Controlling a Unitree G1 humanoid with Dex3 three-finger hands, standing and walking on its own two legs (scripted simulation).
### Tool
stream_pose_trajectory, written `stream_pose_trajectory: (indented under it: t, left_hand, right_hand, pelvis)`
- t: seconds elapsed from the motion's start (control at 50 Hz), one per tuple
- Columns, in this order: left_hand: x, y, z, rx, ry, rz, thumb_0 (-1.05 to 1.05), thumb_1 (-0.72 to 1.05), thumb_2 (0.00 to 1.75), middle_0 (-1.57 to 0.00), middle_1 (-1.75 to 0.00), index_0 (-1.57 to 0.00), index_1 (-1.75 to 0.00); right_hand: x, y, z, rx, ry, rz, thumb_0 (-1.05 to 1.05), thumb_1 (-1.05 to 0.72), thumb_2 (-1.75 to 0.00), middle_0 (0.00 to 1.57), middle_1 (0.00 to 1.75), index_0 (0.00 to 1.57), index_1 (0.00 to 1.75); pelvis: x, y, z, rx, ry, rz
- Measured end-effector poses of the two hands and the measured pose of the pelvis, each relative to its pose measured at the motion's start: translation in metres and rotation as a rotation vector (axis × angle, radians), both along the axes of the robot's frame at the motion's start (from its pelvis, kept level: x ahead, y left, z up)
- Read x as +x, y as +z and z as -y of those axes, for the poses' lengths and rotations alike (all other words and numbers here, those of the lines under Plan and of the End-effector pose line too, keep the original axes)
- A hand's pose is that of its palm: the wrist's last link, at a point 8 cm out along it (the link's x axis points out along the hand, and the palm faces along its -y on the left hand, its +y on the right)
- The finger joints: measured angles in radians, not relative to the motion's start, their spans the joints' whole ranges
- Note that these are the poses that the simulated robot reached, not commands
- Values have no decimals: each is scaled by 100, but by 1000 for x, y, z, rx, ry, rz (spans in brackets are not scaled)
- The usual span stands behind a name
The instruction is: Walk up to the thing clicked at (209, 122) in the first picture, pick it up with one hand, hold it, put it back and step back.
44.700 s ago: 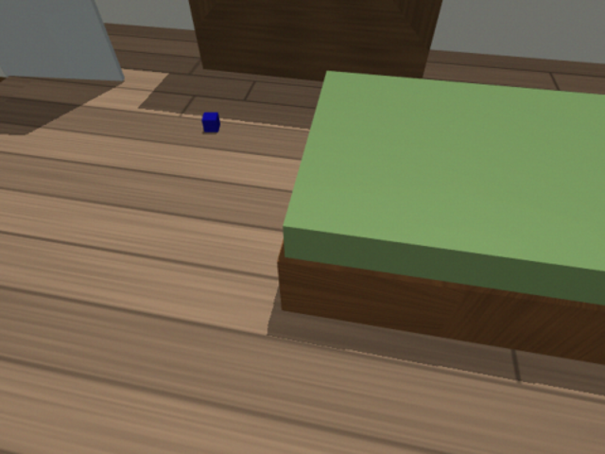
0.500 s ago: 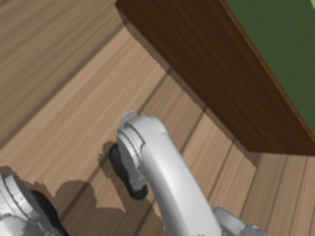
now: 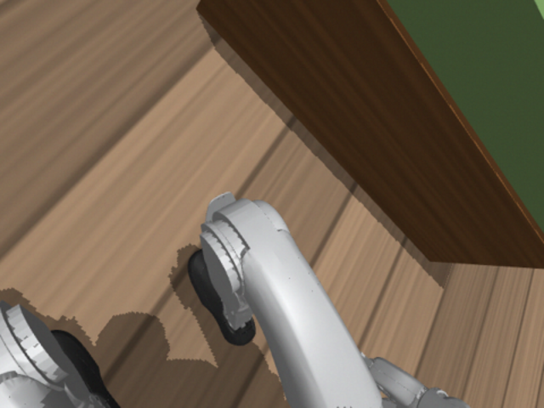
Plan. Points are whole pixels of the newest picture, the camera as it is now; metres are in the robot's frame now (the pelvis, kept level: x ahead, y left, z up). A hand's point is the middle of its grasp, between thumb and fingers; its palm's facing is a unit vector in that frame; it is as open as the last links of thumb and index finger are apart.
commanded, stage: close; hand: left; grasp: from above
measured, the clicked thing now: out of the picture +0.44 +0.37 -0.29
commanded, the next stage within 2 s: settle in 0.26 s
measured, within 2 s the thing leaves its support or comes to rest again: leaves its support in 0.68 s
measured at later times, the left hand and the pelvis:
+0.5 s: hand out of the picture +0.44 +0.36 -0.25, palm faces -0.24 -0.35 -0.91, open 10.4 cm; pelvis +0.00 +0.00 +0.00, yaw +0 degrees
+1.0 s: hand out of the picture +0.44 +0.39 -0.19, palm faces -0.20 -0.33 -0.92, open 10.4 cm; pelvis +0.01 +0.00 +0.01, yaw +2 degrees
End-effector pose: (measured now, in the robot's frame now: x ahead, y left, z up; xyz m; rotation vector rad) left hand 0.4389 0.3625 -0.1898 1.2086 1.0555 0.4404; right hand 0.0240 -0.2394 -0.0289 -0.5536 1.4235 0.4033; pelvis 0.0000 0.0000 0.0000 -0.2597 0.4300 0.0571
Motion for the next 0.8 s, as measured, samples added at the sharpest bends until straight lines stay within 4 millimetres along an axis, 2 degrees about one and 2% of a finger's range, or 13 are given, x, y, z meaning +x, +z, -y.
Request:
stream_pose_trajectory:
  t: [0.14, 0.6, 0.7, 0.8]
  left_hand:
    - [1, 1, -1, -4, 1, 2, 0, -9, 52, -59, -62, -70, -58]
    - [2, 2, -4, -10, 4, 7, -1, -10, 55, -59, -65, -70, -58]
    - [5, 8, -10, -4, -1, 36, -1, -9, 54, -59, -65, -70, -58]
    - [8, 23, -17, 8, 3, 69, -1, -8, 54, -58, -65, -69, -59]
  right_hand:
    - [-1, 1, 0, -7, -9, 5, 0, -91, -90, 19, 30, 19, 30]
    - [-4, 2, 1, -14, -26, -9, 0, -92, -90, 19, 30, 19, 30]
    - [-2, 2, 3, -19, -37, -19, 0, -92, -91, 19, 30, 19, 30]
    - [8, 0, 4, -13, -43, -9, 0, -92, -91, 20, 30, 19, 30]
  pelvis:
    - [0, 0, -1, -2, 1, 0]
    - [0, 1, 0, 3, 0, -10]
    - [1, 2, 1, 7, 3, -24]
    - [4, 5, 1, 9, 5, -54]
